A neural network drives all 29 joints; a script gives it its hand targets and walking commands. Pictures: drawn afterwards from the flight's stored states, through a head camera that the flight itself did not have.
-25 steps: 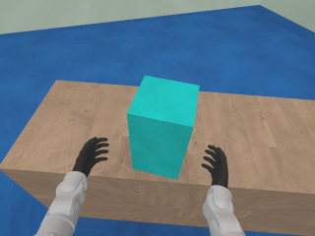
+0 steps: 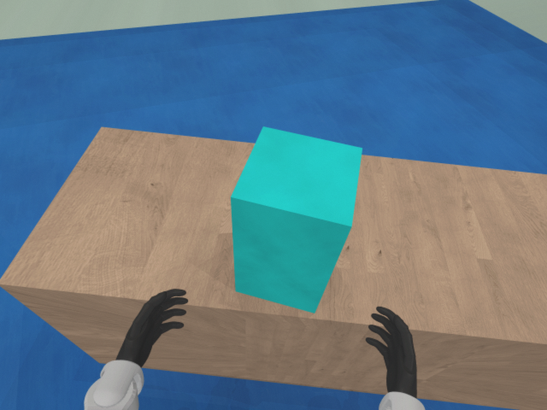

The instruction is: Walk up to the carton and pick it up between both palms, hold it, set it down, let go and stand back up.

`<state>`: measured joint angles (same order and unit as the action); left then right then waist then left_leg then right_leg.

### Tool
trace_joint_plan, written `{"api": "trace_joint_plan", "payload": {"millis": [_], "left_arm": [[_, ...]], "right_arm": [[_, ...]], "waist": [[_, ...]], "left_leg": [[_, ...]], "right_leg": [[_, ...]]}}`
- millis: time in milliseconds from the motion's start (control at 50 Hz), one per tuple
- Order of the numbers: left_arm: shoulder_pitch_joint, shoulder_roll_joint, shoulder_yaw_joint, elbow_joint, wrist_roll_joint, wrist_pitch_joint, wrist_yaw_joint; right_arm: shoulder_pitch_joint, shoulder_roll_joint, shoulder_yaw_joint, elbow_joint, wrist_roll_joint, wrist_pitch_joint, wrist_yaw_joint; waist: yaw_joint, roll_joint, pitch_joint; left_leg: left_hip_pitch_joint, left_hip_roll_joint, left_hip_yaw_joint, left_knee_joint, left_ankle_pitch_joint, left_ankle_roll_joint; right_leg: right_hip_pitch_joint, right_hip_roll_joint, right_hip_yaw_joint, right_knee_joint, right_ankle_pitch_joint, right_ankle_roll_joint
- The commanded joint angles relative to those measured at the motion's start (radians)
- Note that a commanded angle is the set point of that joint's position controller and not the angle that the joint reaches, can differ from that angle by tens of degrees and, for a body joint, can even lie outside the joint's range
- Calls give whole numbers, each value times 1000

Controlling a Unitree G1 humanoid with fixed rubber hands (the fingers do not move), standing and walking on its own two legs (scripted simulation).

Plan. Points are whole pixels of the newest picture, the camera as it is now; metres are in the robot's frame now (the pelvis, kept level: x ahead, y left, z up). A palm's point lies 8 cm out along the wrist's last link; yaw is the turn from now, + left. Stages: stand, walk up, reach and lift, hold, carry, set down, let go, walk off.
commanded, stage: set down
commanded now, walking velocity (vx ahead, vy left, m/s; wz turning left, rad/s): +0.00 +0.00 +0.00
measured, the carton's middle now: (291, 228) +0.44 +0.01 -0.03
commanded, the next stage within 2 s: let go in 1.20 s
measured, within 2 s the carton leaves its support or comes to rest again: neither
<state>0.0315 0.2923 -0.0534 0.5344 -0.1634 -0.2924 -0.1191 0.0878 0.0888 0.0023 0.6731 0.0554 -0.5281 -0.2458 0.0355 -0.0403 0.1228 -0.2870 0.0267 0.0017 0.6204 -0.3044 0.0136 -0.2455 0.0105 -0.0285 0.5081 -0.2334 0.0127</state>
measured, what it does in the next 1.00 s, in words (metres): stands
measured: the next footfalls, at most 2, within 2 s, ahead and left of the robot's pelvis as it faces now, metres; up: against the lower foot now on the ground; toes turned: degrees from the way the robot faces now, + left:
none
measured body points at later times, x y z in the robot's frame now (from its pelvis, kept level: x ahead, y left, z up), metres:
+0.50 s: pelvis +0.04 -0.01 +0.01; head +0.04 +0.01 +0.46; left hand +0.24 +0.21 -0.05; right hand +0.23 -0.18 -0.05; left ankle +0.02 +0.10 -0.73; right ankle +0.02 -0.14 -0.73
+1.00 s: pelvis +0.04 -0.02 +0.02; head +0.04 -0.01 +0.46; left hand +0.21 +0.21 -0.07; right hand +0.20 -0.22 -0.07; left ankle +0.02 +0.10 -0.73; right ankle +0.03 -0.14 -0.73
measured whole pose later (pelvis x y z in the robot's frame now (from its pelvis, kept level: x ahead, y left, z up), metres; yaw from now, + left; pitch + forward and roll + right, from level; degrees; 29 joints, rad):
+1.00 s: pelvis +0.04 -0.02 +0.02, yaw -2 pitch -5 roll -1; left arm 0.22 0.23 -0.01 0.53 -0.04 0.01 -0.04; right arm 0.21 -0.10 0.00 0.73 0.02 -0.28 -0.05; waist 0.04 -0.01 0.08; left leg -0.03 0.03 0.04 0.37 -0.24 -0.01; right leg -0.04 0.02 0.00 0.34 -0.21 -0.01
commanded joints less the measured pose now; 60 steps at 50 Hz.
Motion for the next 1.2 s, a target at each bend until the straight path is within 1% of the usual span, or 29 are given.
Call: {"api": "trace_joint_plan", "payload": {"millis": [0,40,60,120,140,160,180,200,220,260,320,380,460,540,620,700,880,1180], "left_arm": [[-143,98,28,-129,1,-34,10],[-128,99,31,-130,2,-15,7],[-124,89,28,-119,7,-3,8],[-104,77,31,-119,24,32,11],[-90,60,31,-108,40,50,16],[-213,86,46,-168,6,35,22],[-158,87,34,-121,11,43,36],[-162,87,31,-126,3,45,41],[-128,92,39,-102,17,48,41],[-88,87,45,-93,31,53,37],[-31,80,54,-102,45,64,35],[19,74,63,-115,59,77,31],[65,71,70,-145,75,96,31],[90,72,74,-170,88,113,37],[104,72,76,-179,97,134,46],[109,68,78,-171,104,164,55],[106,52,85,-147,120,254,77],[80,26,97,-137,153,370,128]], "right_arm": [[-106,-44,-4,-99,1,-22,16],[-96,-58,-10,-104,4,-8,18],[-98,-67,-12,-88,3,-1,20],[-91,-92,-20,-81,-2,19,31],[-93,-113,-22,-55,-5,30,43],[-215,-56,-29,-116,-30,22,32],[-181,-53,-17,-91,-28,35,43],[-184,-64,-27,-109,-33,43,51],[-153,-66,-18,-89,-26,50,61],[-122,-84,-12,-89,-17,58,71],[-79,-113,-8,-90,-7,64,81],[-40,-141,-6,-87,-1,69,90],[-1,-169,-2,-88,2,74,104],[25,-189,3,-92,5,84,122],[43,-206,5,-93,6,103,142],[51,-224,-3,-90,0,131,158],[41,-271,-31,-82,-33,203,188],[14,-337,-64,-56,-78,295,242]], "waist": [[-30,181,-269],[-32,165,-255],[-34,172,-239],[-33,161,-203],[-26,168,-184],[-26,171,-224],[-24,159,-181],[-26,135,-187],[-19,138,-189],[-19,121,-200],[-17,101,-217],[-17,95,-217],[-17,94,-200],[-15,98,-182],[-11,98,-168],[-7,91,-156],[-2,71,-137],[-14,70,-134]], "left_leg": [[97,17,-20,-143,188,-66],[123,15,-16,-146,220,-69],[133,17,-19,-149,233,-73],[161,20,-14,-163,266,-77],[173,23,-16,-173,280,-82],[42,-4,18,-137,128,-60],[32,8,8,-181,83,-43],[38,10,13,-193,86,-39],[67,11,16,-191,134,-42],[111,6,20,-187,215,-49],[175,-3,25,-181,336,-60],[225,-11,30,-183,420,-70],[268,-17,35,-197,478,-77],[292,-19,42,-214,493,-77],[298,-19,51,-234,468,-73],[294,-19,62,-253,425,-67],[275,-19,79,-280,370,-55],[254,-17,79,-288,326,-51]], "right_leg": [[104,1,33,-71,7,-64],[111,1,32,-83,30,-63],[106,4,28,-87,32,-64],[112,8,19,-106,47,-63],[108,15,11,-110,36,-66],[107,-1,32,-95,-52,-72],[131,1,27,-99,-51,-77],[153,-1,29,-102,-37,-76],[161,-1,23,-103,-14,-78],[171,1,24,-113,30,-72],[195,3,27,-125,127,-60],[211,5,30,-141,214,-50],[214,3,31,-165,288,-41],[210,-2,31,-186,314,-39],[204,-6,31,-204,298,-41],[196,-7,29,-218,255,-43],[176,5,17,-232,169,-41],[152,14,2,-221,119,-37]]}}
